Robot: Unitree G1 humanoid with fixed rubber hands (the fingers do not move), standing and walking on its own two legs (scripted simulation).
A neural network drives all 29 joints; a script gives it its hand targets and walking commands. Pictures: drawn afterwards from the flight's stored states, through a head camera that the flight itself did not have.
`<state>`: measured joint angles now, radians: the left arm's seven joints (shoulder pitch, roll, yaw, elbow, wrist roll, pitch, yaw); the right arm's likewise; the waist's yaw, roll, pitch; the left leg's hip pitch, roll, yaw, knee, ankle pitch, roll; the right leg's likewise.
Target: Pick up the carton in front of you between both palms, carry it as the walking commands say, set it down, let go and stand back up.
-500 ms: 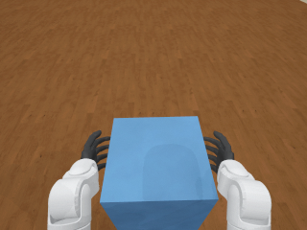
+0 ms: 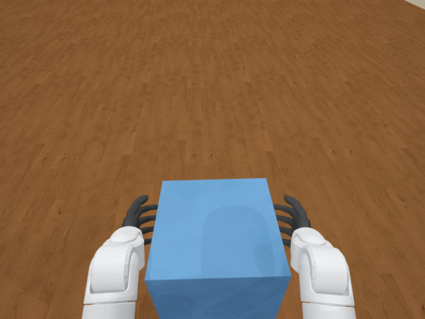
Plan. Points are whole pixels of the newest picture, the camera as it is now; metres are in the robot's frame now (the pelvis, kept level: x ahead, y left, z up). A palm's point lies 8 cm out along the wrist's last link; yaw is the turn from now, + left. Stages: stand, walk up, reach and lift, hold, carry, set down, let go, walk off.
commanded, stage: carry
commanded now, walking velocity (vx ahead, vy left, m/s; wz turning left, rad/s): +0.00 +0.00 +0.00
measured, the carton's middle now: (216, 258) +0.26 +0.00 -0.04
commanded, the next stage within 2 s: hold in 1.10 s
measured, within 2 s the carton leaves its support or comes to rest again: neither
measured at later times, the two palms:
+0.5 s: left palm (137, 236) +0.26 +0.15 +0.04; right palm (298, 237) +0.27 -0.15 +0.04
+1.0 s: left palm (135, 236) +0.26 +0.15 +0.04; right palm (298, 238) +0.26 -0.15 +0.04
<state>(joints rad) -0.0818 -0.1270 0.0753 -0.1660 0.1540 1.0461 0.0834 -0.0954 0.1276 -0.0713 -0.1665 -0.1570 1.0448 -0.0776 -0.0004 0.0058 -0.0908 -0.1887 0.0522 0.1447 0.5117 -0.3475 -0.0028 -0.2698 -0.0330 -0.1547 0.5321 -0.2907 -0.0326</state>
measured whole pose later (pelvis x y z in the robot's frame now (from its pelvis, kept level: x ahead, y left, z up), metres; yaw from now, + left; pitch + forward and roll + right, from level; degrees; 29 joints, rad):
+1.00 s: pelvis -0.04 +0.00 +0.00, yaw +0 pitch +2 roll +0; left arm -0.27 -0.15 0.20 0.20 0.25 0.73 0.04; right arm -0.27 0.15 -0.20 0.20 -0.27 0.72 -0.03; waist 0.00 0.00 -0.08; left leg -0.26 0.05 0.14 0.52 -0.29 0.00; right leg -0.33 -0.03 -0.16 0.51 -0.22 -0.04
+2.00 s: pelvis -0.05 +0.00 +0.01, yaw +1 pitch -8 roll +0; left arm -0.36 -0.18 0.32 0.38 0.32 0.69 0.00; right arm -0.35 0.18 -0.30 0.34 -0.35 0.71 0.00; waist 0.00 0.03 0.01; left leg -0.06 -0.03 -0.08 0.43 -0.24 0.00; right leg -0.11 0.04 0.02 0.42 -0.18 -0.02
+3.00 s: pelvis -0.10 +0.01 -0.14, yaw +1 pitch +37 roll +2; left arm -0.80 -0.15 0.55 0.54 0.26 0.27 0.06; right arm -0.88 0.08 -0.47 0.62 -0.32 0.26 -0.01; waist 0.03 -0.01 -0.10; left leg -1.46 -0.10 -0.06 1.26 -0.45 -0.01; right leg -1.52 0.08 0.09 1.24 -0.36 0.01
